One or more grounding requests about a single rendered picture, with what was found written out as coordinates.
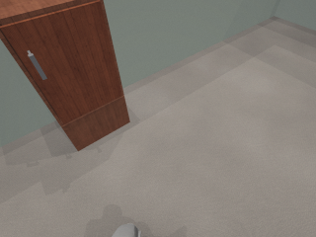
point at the cupboard door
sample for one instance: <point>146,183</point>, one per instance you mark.
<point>73,49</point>

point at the robot left thigh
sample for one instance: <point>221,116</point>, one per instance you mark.
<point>127,230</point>

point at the handle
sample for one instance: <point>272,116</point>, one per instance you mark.
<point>36,65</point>

